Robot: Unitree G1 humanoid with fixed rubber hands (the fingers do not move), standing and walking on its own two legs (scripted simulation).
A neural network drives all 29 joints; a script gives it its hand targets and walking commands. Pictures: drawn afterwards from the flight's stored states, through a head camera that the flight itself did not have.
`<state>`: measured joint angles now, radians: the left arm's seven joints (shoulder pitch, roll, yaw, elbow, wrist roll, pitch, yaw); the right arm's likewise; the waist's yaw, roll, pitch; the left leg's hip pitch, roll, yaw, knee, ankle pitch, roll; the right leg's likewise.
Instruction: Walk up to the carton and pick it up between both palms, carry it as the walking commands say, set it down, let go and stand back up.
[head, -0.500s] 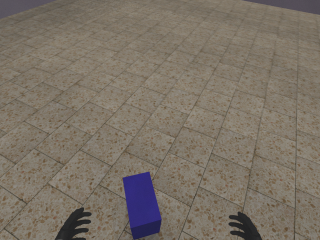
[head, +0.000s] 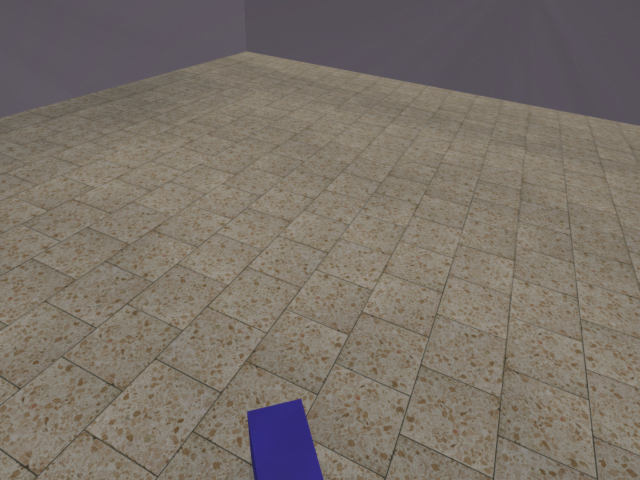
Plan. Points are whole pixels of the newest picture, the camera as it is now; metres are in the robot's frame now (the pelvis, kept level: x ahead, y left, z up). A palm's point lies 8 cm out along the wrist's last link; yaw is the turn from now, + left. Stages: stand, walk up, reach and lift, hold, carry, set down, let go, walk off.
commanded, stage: stand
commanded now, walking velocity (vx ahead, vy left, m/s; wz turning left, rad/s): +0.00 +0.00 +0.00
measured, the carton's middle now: (284, 474) +0.42 +0.06 -0.64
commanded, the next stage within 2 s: none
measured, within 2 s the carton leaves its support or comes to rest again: neither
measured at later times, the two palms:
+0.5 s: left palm out of the picture +0.00 +0.29 -0.11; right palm out of the picture +0.01 -0.28 -0.10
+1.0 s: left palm out of the picture +0.00 +0.28 -0.11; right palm out of the picture +0.01 -0.29 -0.10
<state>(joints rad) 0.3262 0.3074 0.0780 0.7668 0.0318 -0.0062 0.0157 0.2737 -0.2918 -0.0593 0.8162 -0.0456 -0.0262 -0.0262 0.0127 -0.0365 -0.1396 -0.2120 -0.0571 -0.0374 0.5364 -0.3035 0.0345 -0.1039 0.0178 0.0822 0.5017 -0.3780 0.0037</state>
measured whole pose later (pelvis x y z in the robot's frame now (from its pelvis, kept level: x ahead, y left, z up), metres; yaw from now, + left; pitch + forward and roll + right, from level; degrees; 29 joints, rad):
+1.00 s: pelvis -0.06 -0.01 +0.01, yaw +1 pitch -3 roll +0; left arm 0.24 0.34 0.01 0.98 0.01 -0.03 0.01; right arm 0.21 -0.32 0.00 1.06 -0.01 -0.03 0.00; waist 0.00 -0.02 -0.01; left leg -0.22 -0.05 -0.06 0.44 -0.17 0.02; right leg -0.12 0.03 0.06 0.44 -0.26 0.00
